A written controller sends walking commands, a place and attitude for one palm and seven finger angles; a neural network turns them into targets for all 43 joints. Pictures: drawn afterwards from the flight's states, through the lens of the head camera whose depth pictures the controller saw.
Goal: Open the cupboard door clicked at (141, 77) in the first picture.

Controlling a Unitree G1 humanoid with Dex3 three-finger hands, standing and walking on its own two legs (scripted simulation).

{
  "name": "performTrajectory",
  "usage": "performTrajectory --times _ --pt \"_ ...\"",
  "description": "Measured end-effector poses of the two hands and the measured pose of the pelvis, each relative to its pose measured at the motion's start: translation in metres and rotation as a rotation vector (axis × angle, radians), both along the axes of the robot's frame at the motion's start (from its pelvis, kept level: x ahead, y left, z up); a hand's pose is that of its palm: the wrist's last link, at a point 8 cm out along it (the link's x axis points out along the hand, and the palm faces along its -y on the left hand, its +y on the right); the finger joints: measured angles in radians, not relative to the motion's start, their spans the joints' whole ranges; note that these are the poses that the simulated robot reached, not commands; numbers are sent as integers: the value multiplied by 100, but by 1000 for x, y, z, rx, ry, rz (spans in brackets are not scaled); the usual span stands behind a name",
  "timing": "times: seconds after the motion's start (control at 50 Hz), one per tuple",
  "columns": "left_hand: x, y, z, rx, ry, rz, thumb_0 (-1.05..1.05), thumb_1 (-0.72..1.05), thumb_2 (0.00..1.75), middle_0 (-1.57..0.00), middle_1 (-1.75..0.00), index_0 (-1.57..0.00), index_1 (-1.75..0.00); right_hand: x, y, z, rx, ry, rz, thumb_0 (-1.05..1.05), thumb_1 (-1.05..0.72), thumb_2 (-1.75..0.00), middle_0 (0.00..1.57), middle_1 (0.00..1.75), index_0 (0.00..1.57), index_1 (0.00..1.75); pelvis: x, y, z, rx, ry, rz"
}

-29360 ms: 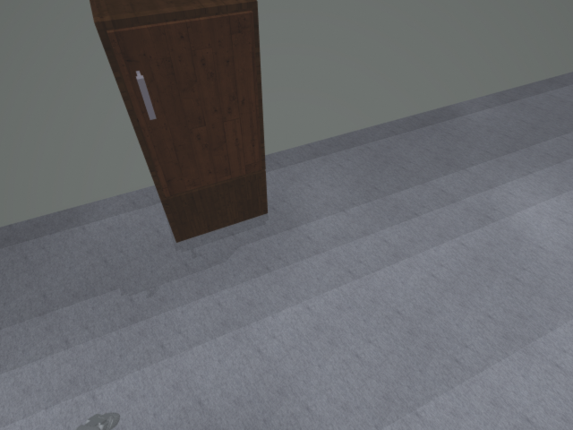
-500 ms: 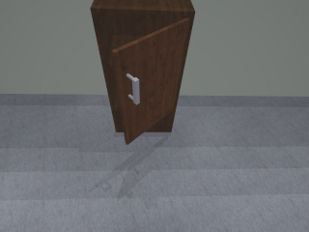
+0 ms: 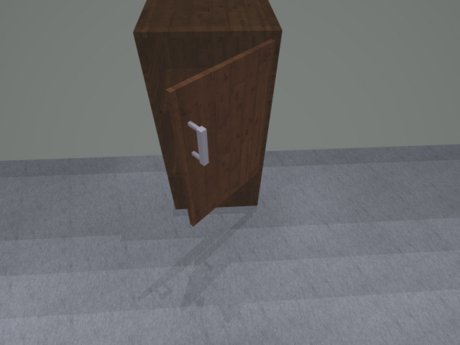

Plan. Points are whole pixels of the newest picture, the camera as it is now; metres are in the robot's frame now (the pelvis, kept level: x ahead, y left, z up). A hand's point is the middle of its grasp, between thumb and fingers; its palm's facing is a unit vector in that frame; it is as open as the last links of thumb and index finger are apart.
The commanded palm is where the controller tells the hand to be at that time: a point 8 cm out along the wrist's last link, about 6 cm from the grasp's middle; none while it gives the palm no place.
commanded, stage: let the arm hang, fingers relaxed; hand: left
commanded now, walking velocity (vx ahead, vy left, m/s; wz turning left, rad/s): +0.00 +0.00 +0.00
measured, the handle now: (198, 143) +0.63 +0.12 -0.05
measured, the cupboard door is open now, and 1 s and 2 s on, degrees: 43 43 43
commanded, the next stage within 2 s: look to check the result in 0.14 s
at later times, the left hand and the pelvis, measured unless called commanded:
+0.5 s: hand out of the picture +0.00 +0.15 -0.17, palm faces +0.04 -0.98 -0.17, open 7.4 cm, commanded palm none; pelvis +0.02 -0.01 +0.00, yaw +0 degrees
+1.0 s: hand out of the picture +0.02 +0.14 -0.17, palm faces +0.04 -0.98 -0.17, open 7.4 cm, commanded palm none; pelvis +0.03 -0.02 +0.00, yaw -1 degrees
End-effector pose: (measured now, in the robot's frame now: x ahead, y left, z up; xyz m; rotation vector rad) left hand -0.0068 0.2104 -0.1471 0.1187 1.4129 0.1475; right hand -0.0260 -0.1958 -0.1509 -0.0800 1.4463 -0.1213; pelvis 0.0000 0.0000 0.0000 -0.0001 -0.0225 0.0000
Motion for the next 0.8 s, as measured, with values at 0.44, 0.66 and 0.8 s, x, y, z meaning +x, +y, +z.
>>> performTrajectory --times 0.44,0.66,0.8 --pt "3 -10 2 -3 31 15 0 91 90 -20 -30 -20 -30 26 -15 1 -19 -5 15 0 -91 -90 20 30 20 29 17 -8 2 4 -6 3" --pt "14 -17 3 -2 26 7 0 91 90 -20 -30 -20 -30 30 -21 1 -15 6 13 0 -91 -90 20 30 20 29 23 -14 2 6 -3 2" --pt "20 -21 3 1 22 8 0 91 90 -20 -30 -20 -30 32 -24 1 -13 14 11 0 -91 -90 20 30 20 29 28 -19 2 7 -2 3"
